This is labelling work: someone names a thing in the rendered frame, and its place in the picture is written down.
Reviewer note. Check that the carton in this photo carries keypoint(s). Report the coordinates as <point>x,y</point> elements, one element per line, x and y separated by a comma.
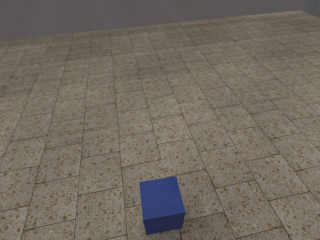
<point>162,205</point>

